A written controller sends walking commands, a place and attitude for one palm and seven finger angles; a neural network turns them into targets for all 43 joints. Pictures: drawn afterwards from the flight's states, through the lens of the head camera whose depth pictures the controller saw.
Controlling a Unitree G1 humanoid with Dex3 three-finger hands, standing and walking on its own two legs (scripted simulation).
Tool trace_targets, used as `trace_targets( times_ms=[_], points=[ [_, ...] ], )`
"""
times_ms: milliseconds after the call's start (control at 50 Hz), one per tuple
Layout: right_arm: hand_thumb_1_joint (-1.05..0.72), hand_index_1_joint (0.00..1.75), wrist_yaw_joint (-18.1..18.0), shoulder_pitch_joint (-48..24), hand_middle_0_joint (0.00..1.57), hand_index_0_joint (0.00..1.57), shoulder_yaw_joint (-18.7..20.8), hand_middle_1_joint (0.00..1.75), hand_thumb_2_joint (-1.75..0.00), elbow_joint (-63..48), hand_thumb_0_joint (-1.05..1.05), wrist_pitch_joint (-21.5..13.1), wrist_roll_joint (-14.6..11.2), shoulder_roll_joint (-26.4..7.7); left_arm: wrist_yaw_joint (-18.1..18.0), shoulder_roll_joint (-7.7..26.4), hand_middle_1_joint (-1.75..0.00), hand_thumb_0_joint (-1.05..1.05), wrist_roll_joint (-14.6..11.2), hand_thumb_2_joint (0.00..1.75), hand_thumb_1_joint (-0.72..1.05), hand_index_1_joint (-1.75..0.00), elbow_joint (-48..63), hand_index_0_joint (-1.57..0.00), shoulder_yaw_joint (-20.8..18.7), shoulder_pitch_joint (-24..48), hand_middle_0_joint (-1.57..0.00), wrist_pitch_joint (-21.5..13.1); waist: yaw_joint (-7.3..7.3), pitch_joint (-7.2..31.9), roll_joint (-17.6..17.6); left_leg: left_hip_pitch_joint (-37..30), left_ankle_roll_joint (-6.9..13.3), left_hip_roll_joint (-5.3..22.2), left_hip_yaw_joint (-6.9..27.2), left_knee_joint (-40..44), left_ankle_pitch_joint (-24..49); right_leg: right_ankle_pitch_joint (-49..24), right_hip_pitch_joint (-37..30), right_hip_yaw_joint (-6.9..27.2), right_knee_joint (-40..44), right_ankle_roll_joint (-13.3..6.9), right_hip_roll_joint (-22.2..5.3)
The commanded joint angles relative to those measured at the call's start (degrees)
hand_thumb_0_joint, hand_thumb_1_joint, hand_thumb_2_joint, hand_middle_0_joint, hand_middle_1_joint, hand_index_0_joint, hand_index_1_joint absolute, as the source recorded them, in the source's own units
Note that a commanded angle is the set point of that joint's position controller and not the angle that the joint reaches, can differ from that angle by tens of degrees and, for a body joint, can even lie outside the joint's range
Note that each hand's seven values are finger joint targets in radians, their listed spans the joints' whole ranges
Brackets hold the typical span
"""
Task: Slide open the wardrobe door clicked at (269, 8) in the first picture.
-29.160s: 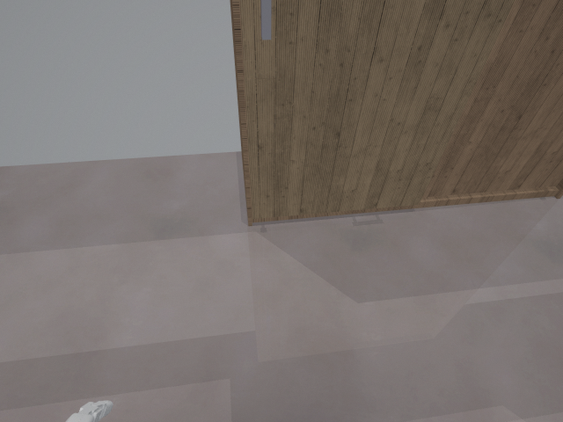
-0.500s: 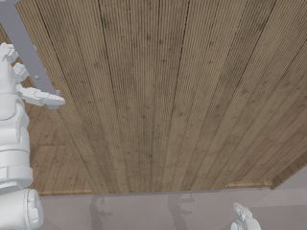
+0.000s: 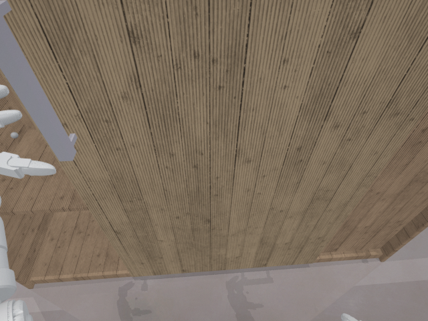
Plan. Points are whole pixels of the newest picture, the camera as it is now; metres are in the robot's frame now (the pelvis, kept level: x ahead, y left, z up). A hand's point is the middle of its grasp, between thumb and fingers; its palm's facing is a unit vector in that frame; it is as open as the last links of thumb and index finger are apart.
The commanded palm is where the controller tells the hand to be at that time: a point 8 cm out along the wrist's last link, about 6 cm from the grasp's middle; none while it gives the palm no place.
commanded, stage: slip the hand off the handle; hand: left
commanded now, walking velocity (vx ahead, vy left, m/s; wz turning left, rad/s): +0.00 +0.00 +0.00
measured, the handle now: (39, 92) +0.41 +0.31 +0.24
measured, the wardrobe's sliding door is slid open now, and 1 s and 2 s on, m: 0.44 0.44 0.44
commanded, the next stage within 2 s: draw the hand back to the body in 0.42 s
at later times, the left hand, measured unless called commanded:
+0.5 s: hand out of the picture +0.26 +0.32 +0.21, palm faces +0.50 -0.85 -0.15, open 14.7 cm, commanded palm +0.21 +0.36 +0.20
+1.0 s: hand out of the picture +0.20 +0.30 +0.19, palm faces +0.26 -0.96 -0.05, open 14.7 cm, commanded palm +0.16 +0.34 +0.19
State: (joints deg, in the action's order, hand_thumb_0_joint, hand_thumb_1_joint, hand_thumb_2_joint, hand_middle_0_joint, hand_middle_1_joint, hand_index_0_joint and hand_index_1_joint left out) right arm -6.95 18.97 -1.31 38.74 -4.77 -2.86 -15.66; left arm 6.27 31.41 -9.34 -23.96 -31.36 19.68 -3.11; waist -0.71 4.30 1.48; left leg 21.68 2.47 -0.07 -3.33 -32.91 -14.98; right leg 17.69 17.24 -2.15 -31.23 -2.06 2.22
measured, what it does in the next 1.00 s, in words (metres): stands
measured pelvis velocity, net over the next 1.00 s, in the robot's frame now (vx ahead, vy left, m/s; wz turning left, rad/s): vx -0.01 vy -0.01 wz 0.04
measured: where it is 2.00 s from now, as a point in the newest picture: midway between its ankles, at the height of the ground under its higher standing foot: outside the picture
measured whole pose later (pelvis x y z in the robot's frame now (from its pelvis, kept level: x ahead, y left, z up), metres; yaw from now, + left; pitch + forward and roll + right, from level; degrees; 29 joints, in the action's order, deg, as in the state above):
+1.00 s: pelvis -0.01 -0.01 +0.00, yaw +2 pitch -4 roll -1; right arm -7.3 12.7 -4.1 35.1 -11.5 -5.8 -15.8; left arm 20.7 27.9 -23.2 2.3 -32.3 -4.9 15.5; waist 3.5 4.5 3.1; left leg 14.0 1.5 -0.1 -0.9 -31.4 -13.8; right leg 16.8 8.4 -4.4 -28.7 -2.7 2.5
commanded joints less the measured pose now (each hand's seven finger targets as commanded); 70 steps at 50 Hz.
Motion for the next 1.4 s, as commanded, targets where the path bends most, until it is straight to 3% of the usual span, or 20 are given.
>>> trace_targets(
  times_ms=[0,140,240,420,520,540,560,640,720,740,820,920,1020,1040,1060,1080,1160,1200,1320,1380],
  points=[
    [-0.9,0.3,-0.04,-7.68,0.2,0.2,2.58,0.3,-0.9,-10.41,0.0,-3.36,0.36,-7.17,-3.61,20.75,-1.15,0.0,-0.34,0.2,-0.55,-1.15,22.8,-0.25,-7.63,12.29,-0.25,-3.44,4.39,13.35,4.99,-11.3,0.56,0.6,4.08,3.6,15.63,-14.56,-1.86,0.97,3.14,0.63,-0.95],
    [-0.9,0.3,-1.16,-9.78,0.2,0.2,1.88,0.3,-0.9,-9.46,0.0,-4.54,0.02,-6.44,-2.01,12.96,-1.15,0.0,-1.29,0.2,-0.55,-1.15,26.8,-0.25,-1.2,10.42,-0.25,-0.4,2.01,8.7,5.68,-14.09,0.06,0.87,5.48,4.84,11.09,-9.96,1.86,0.34,4.84,0.57,-0.83],
    [-0.9,0.3,-2.11,-11.79,0.2,0.2,1.01,0.3,-0.9,-9.67,0.0,-5.45,-0.3,-5.98,-1.23,9.94,-1.15,0.0,-2.43,0.2,-0.55,-1.15,29.24,-0.25,1.69,9.75,-0.25,2.56,1.98,6.72,4.79,-14.62,-0.2,0.69,6.7,6.1,7.38,-7.89,2.41,0.19,5.89,0.45,-1.16],
    [-0.9,0.3,-1.1,-14.09,0.2,0.2,0.34,0.3,-0.9,-10.04,0.0,-6.04,0.23,-5.04,-3.58,12.13,-1.15,0.0,-2.8,0.2,-0.55,-1.15,36.3,-0.25,-3.58,-0.38,-0.25,2.15,5.05,9.03,3.93,-14.87,-0.62,0.22,5.37,5.52,12.47,-12.16,-2.27,0.0,5.59,0.26,-1.24],
    [-0.9,0.3,-1.81,-14.94,0.2,0.2,0.06,0.3,-0.9,-9.59,0.0,-5.71,-0.14,-4.89,-3.08,13.2,-1.15,0.0,-3.08,0.2,-0.55,-1.15,34.49,-0.25,-4.05,2.83,-0.25,3.93,3.9,5.23,4.37,-12.97,-0.36,0.0,4.88,5.8,9.19,-9.61,-1.08,0.78,6.99,0.53,-1.67],
    [-0.9,0.3,-2.33,-14.72,0.2,0.2,-0.33,0.3,-0.9,-9.24,0.0,-6.0,-1.32,-6.1,3.4,10.18,-1.15,0.0,-7.54,0.2,-0.55,-1.15,27.53,-0.25,0.04,0.5,-0.25,7.82,1.91,6.44,3.6,-14.12,-0.36,0.11,5.1,6.58,8.82,-11.59,-3.96,0.88,7.68,0.7,-1.96],
    [-0.9,0.3,-2.84,-15.35,0.2,0.2,-0.32,0.3,-0.9,-10.48,0.0,-6.3,-2.1,-6.06,6.78,13.59,-1.15,0.0,-9.02,0.2,-0.55,-1.15,30.93,-0.25,-2.32,1.81,-0.25,9.41,3.34,8.27,4.82,-14.78,-0.08,-0.08,5.29,6.41,9.58,-12.71,-5.28,0.98,7.8,0.78,-1.95],
    [-0.9,0.3,-3.58,-16.98,0.2,0.2,-1.33,0.3,-0.9,-11.61,0.0,-7.9,-2.66,-5.46,13.26,13.65,-1.15,0.0,-11.25,0.2,-0.55,-1.15,32.85,-0.25,-0.34,3.51,-0.25,13.27,3.1,8.21,7.03,-16.84,0.33,-0.16,5.9,5.92,10.72,-14.33,-5.04,1.35,8.16,0.9,-2.19],
    [-0.9,0.3,-2.35,-16.9,0.2,0.2,-1.26,0.3,-0.9,-12.51,0.0,-8.56,-2.55,-6.17,18.69,19.83,-1.15,0.0,-13.86,0.2,-0.55,-1.15,31.94,-0.25,-7.53,-4.4,-0.25,14.4,5.09,7.57,2.19,-15.48,0.39,-0.04,6.45,5.47,13.02,-18.11,-7.51,2.22,8.21,1.98,-2.31],
    [-0.9,0.3,-1.92,-16.87,0.2,0.2,-1.24,0.3,-0.9,-13.17,0.0,-8.85,-2.55,-5.79,18.78,18.75,-1.15,0.0,-14.6,0.2,-0.55,-1.15,33.58,-0.25,-7.98,-5.91,-0.25,14.11,5.08,7.94,1.06,-15.34,0.38,-0.09,6.37,5.57,13.67,-19.11,-7.52,1.68,7.67,1.91,-2.39],
    [-0.9,0.3,-0.49,-17.26,0.2,0.2,-0.86,0.3,-0.9,-13.76,0.0,-9.08,-2.71,-5.45,15.87,16.74,-1.15,0.0,-16.02,0.2,-0.55,-1.15,33.45,-0.25,-10.53,-12.36,-0.25,14.34,5.96,3.38,2.4,-12.83,-0.44,0.21,6.05,5.46,9.18,-12.42,-4.59,2.76,9.14,1.81,-2.73],
    [-0.9,0.3,-0.3,-17.53,0.2,0.2,-0.58,0.3,-0.9,-14.14,0.0,-10.03,-3.01,-5.81,14.16,9.95,-1.15,0.0,-15.17,0.2,-0.55,-1.15,37.21,-0.25,-3.7,-11.66,-0.25,15.54,4.3,0.55,4.38,-13.38,-0.33,0.62,6.18,5.68,4.29,-4.8,-0.54,3.47,10.25,1.98,-2.73],
    [-0.9,0.3,-1.41,-17.17,0.2,0.2,-0.84,0.3,-0.9,-13.61,0.0,-11.47,-2.6,-5.63,13.55,11.44,-1.04,0.0,-13.7,0.29,-0.37,-1.04,45.58,-0.24,-2.12,-7.94,-0.24,12.86,3.69,1.96,4.95,-14.75,0.18,0.49,6.83,6.34,1.87,-0.92,-0.73,3.18,10.57,1.72,-2.28],
    [-0.9,0.3,0.1,-16.55,0.2,0.2,0.62,0.3,-0.9,-12.07,0.0,-11.83,0.82,-6.67,1.4,18.14,-1.02,0.0,-3.36,0.31,-0.33,-1.02,50.3,-0.24,-4.08,-5.97,-0.24,6.85,4.24,-4.34,5.86,-9.59,-0.32,-0.21,6.74,6.32,0.01,1.69,1.64,5.71,14.96,1.08,-3.55],
    [-0.9,0.3,0.45,-16.34,0.2,0.2,0.46,0.3,-0.9,-11.0,0.0,-12.24,0.92,-5.95,-3.38,10.01,-1.0,0.0,-2.69,0.32,-0.3,-1.0,45.2,-0.24,-0.37,-13.74,-0.24,4.93,3.35,-6.8,3.84,-9.34,-0.77,0.17,6.47,6.63,-1.94,4.1,2.57,4.55,15.09,0.72,-4.34],
    [-0.9,0.3,0.61,-16.04,0.2,0.2,0.32,0.3,-0.9,-10.8,0.0,-12.1,0.75,-5.71,-5.46,5.91,-0.98,0.0,-2.26,0.34,-0.26,-0.98,43.44,-0.24,2.27,-17.39,-0.24,4.14,3.16,-8.07,0.66,-9.18,-0.88,0.37,6.89,7.12,-4.62,6.32,3.29,4.0,14.91,0.82,-4.3],
    [-0.9,0.3,1.17,-15.96,0.2,0.2,1.11,0.3,-0.9,-10.06,0.0,-11.38,1.39,-5.2,-11.18,7.39,-0.89,0.0,1.06,0.41,-0.12,-0.89,53.38,-0.24,0.84,-19.81,-0.24,-2.31,4.44,1.96,7.67,-13.74,-0.47,0.4,6.74,9.63,-5.39,3.98,-2.59,3.1,12.43,0.31,-4.2],
    [-0.9,0.3,1.33,-15.66,0.2,0.2,1.12,0.3,-0.9,-9.6,0.0,-11.29,1.46,-4.78,-12.49,5.23,-0.85,0.0,1.84,0.44,-0.04,-0.85,53.9,-0.23,2.43,-22.55,-0.23,-3.87,4.33,3.38,8.83,-15.08,-0.49,0.74,7.09,11.06,-4.6,1.15,-4.13,2.53,11.06,0.24,-3.66],
    [-0.9,0.3,1.38,-15.53,0.2,0.2,1.62,0.3,-0.9,-8.56,0.0,-9.4,1.73,-5.21,-13.69,2.63,-0.73,0.0,3.15,0.55,0.17,-0.73,49.91,-0.22,3.75,-28.93,-0.22,-4.85,4.26,-1.5,-0.83,-13.79,-0.22,1.63,7.31,12.9,-0.37,-2.38,-5.06,1.33,11.42,0.48,-2.76],
    [-0.9,0.3,1.54,-15.79,0.2,0.2,1.79,0.3,-0.9,-8.88,0.0,-7.92,1.67,-4.65,-13.29,1.17,-0.66,0.0,3.48,0.6,0.28,-0.66,50.86,-0.22,5.03,-30.12,-0.22,-5.13,4.22,-1.64,0.18,-14.95,-0.17,1.58,6.26,12.15,3.78,-4.85,-5.65,1.47,11.25,0.5,-3.07]
  ],
)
